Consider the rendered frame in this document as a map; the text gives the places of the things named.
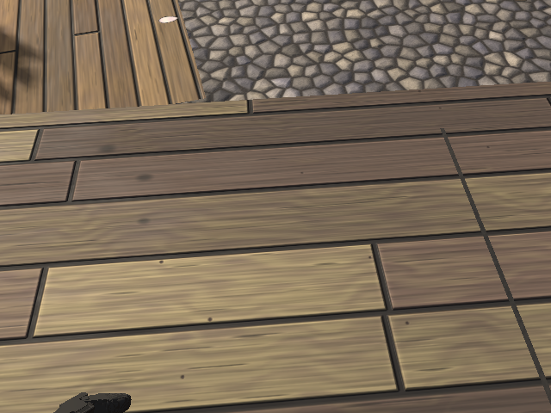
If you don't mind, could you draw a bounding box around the left robot hand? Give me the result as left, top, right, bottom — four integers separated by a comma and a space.
53, 392, 132, 413

